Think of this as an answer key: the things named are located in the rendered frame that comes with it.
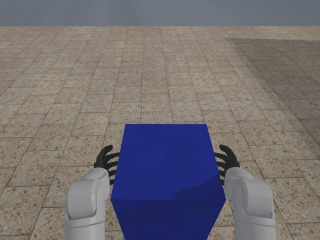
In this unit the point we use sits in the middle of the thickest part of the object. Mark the right robot hand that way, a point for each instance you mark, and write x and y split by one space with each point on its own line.
230 161

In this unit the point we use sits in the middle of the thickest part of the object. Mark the carton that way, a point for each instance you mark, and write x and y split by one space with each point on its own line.
167 185

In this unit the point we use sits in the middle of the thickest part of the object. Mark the robot right forearm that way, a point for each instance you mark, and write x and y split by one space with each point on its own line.
253 206

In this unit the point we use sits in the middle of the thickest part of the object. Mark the left robot hand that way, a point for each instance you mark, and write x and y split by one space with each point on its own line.
102 159

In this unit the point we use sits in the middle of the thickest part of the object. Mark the robot left forearm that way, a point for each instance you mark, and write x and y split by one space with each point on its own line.
85 206

